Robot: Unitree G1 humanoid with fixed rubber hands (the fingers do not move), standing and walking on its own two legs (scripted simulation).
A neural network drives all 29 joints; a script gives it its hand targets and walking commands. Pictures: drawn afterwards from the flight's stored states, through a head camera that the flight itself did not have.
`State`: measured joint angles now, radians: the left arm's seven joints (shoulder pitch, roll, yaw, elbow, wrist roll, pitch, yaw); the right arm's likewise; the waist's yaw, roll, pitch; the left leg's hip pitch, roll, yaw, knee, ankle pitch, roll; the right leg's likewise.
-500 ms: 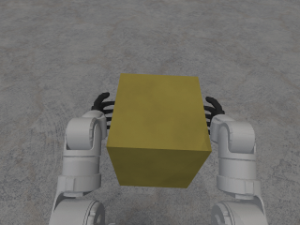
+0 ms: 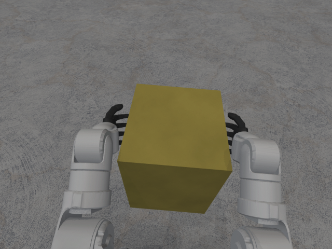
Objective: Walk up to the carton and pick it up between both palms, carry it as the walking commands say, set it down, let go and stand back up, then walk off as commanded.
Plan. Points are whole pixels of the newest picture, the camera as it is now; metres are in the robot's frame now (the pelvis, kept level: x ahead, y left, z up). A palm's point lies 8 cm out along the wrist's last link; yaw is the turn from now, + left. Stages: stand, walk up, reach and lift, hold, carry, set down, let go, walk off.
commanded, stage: carry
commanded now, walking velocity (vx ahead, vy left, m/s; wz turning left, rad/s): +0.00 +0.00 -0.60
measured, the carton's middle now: (172, 152) +0.36 +0.00 +0.03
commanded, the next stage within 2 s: none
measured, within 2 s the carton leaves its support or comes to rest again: neither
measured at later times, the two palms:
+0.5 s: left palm (144, 165) +0.27 +0.05 +0.12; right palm (306, 214) +0.19 -0.22 +0.12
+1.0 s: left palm (202, 235) +0.15 -0.05 +0.11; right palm out of the picture -0.01 -0.29 +0.12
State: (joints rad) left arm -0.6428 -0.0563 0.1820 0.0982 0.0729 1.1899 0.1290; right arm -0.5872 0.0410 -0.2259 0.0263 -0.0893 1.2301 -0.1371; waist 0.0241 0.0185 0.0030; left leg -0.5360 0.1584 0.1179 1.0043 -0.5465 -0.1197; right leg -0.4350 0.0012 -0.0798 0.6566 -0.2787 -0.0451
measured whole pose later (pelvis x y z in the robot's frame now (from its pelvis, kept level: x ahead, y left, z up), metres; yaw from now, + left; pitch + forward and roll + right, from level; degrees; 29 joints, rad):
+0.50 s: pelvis -0.11 -0.01 +0.00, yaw -18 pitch +3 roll -2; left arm -0.64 0.00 0.18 0.04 0.03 1.22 0.13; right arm -0.60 0.10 -0.22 0.01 -0.13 1.22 -0.14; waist 0.07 0.01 0.00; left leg -0.40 0.23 0.21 0.68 -0.29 -0.05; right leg -0.43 -0.02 -0.09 0.74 -0.40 0.06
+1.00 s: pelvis -0.21 +0.02 +0.01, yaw -36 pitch +2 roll -1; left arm -0.58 -0.05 0.21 0.00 0.08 1.22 0.13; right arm -0.60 0.07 -0.20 0.05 -0.09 1.21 -0.14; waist 0.02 -0.02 0.01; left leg -0.37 0.13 0.19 0.63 -0.28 0.00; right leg -0.60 -0.01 -0.06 1.01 -0.43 0.03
